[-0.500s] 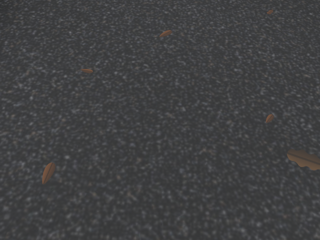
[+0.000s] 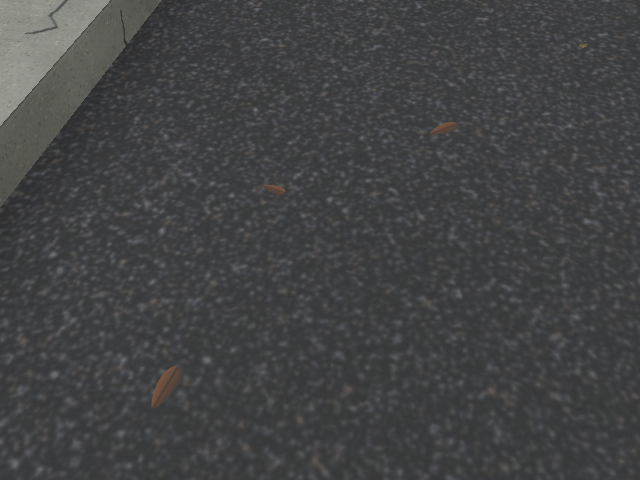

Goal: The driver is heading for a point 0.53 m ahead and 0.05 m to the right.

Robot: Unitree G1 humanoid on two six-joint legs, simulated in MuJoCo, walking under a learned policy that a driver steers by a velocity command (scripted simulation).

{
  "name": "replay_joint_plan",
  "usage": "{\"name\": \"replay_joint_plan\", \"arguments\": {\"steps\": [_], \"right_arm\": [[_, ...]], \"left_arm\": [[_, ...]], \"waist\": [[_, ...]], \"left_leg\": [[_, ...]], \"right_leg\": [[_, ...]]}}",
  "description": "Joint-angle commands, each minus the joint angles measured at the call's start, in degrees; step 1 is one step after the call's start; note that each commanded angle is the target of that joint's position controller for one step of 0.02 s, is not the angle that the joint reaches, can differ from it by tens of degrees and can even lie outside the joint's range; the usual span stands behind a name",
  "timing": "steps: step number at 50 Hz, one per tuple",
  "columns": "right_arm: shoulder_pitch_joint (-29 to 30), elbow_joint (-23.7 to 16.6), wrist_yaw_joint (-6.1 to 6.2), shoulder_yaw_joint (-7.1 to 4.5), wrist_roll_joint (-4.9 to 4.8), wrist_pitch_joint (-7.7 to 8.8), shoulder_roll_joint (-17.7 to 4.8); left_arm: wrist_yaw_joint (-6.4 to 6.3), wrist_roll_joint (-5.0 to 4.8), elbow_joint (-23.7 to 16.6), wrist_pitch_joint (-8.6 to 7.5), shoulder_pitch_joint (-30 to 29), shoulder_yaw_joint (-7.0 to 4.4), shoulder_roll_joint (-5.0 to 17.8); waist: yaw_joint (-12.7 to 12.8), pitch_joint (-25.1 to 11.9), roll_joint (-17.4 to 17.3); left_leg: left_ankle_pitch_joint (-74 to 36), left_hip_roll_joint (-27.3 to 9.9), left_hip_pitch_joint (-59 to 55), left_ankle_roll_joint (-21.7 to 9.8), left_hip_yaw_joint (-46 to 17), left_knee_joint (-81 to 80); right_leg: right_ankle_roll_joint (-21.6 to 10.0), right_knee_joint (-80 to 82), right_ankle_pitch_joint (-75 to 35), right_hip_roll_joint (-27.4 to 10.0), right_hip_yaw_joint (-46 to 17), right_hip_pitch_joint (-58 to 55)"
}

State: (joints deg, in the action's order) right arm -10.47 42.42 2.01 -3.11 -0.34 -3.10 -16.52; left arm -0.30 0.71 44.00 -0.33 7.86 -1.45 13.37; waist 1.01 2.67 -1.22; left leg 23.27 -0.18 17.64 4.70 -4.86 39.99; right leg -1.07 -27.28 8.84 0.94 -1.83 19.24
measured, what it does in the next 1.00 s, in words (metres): steps on the spot: left foot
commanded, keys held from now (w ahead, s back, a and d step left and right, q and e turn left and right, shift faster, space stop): no key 1.00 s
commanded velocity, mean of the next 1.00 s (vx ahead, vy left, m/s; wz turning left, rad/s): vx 0.01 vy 0.00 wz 0.03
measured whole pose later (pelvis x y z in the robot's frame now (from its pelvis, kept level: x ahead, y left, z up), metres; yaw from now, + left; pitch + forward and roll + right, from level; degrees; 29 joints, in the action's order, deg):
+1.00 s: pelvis +0.03 +0.03 +0.00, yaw -1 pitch -2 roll +0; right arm -16.4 59.2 1.7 -0.6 0.3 0.8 -11.9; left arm -2.6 0.0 63.3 1.2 9.5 -2.3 12.9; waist 0.5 2.3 0.3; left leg 18.5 1.2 7.1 -0.4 -2.1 27.4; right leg 2.3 -27.7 12.1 -1.0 -3.6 14.0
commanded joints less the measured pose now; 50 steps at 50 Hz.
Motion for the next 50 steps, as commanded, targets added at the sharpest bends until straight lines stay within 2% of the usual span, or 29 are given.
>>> {"name": "replay_joint_plan", "arguments": {"steps": [1, 2, 3, 4, 5, 6, 8, 10, 17, 23, 36, 50], "right_arm": [[-4.85, -0.63, -0.29, -1.11, 0.23, 0.74, -3.68], [-3.89, -1.03, -0.33, -1.20, 0.98, 0.81, -5.01], [-3.45, -1.84, -0.14, -1.48, 1.66, 0.85, -7.46], [-2.46, -0.37, -0.37, -1.93, 1.49, 0.93, -8.78], [-1.06, -0.94, -0.81, -1.07, 1.52, 1.42, -5.02], [-0.86, -0.49, -0.95, -0.50, 1.97, 1.95, -3.47], [-1.14, 0.12, -0.90, -0.59, 1.65, 3.05, -4.27], [-3.01, 1.19, -0.69, -0.46, 1.27, 3.75, -4.19], [-4.65, 3.63, -0.44, -0.09, 0.89, 4.03, -3.43], [-5.13, 6.22, -0.54, 0.14, 0.73, 4.24, -2.84], [-6.54, 11.72, -0.35, 0.74, 0.66, 4.25, -2.23], [-9.08, 15.88, -0.11, 1.57, 0.60, 4.30, -1.18]], "left_arm": [[-0.27, -0.76, -2.39, -0.24, -1.31, -2.00, 8.82], [-0.14, -0.75, -1.60, -0.57, 0.46, -1.73, 8.28], [0.18, 0.04, -1.44, -1.09, 0.80, -1.38, 7.57], [0.44, 0.43, -1.49, -1.48, 1.91, -1.11, 5.52], [0.41, 0.98, -1.09, -1.54, -0.68, -1.07, 6.15], [0.34, 0.72, -0.82, -1.48, -1.58, -1.29, 6.37], [-0.24, 0.26, 0.30, -1.05, -0.82, -1.52, 6.82], [-0.47, 0.05, 1.37, -0.93, -0.04, -1.61, 6.72], [-0.93, -0.34, 5.55, -0.34, 0.51, -1.96, 6.66], [-1.57, -0.58, 9.03, 0.29, 0.59, -2.19, 6.95], [-2.27, -0.72, 14.73, 0.97, 0.74, -2.16, 6.62], [-2.49, -0.75, 18.07, 1.14, 2.35, -1.69, 5.50]], "waist": [[-2.06, -8.25, 10.47], [-1.62, -7.75, 8.77], [-0.85, -7.47, 4.65], [1.99, -6.17, -5.15], [0.33, -4.62, -4.82], [0.26, -3.33, -4.30], [0.15, -1.67, -3.48], [-0.06, -1.95, -2.57], [-0.47, -2.19, 0.14], [-0.45, -2.53, 0.86], [-0.41, -1.34, 0.59], [-0.49, 0.00, 0.93]], "left_leg": [[-11.72, 1.10, -8.45, -2.02, 3.61, -15.88], [-15.19, -0.58, -11.45, -3.54, 1.37, -17.23], [-19.00, -5.52, -13.37, -5.74, -3.41, -17.11], [-10.88, -6.16, -6.44, -8.49, -4.42, -16.53], [-3.46, -5.31, -1.57, -8.90, -4.58, -18.79], [-0.92, -4.83, 0.40, -7.88, -4.31, -19.66], [-4.63, -3.69, 0.82, -6.14, -3.14, -18.90], [-8.60, -3.22, -0.41, -5.67, -2.44, -17.62], [-14.10, -2.42, -2.33, -5.88, -1.55, -16.67], [-17.47, -1.77, -3.67, -5.83, -0.56, -16.72], [-16.40, -0.96, -3.99, -5.65, 0.74, -18.12], [-12.97, -0.48, -3.17, -5.54, 1.58, -19.15]], "right_leg": [[-8.36, 6.54, -4.29, -10.23, -10.68, -5.94], [-5.67, 6.68, 0.27, -9.41, -10.36, -3.10], [-2.77, 4.29, 4.23, -7.67, -8.14, 0.00], [0.17, 3.50, 7.92, -2.43, -1.83, -2.70], [2.07, 1.48, 5.58, -1.75, -0.83, -6.66], [2.17, 1.14, 3.53, -1.88, -0.99, -7.89], [1.29, 0.70, 0.36, -2.39, -1.63, -8.08], [0.86, 0.67, -1.90, -2.64, -1.91, -8.23], [1.51, 0.41, -6.35, -2.72, -1.94, -9.78], [1.63, 0.48, -8.19, -2.83, -1.98, -11.01], [1.67, 1.41, -7.03, -2.58, -1.63, -11.18], [1.69, 2.28, -4.84, -2.19, -1.29, -10.33]]}}
Keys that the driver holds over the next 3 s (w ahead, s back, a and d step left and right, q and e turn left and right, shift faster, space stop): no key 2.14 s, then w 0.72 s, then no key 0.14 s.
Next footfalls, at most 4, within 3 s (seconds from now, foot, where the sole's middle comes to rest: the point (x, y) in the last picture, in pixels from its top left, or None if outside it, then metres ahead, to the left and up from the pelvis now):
0.04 left None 0.03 0.15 -0.77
2.86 left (288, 469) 0.49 0.13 -0.77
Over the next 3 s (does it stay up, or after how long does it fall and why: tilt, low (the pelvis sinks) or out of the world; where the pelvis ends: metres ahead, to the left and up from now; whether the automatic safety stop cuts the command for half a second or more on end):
stays up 0.37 0.05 0.00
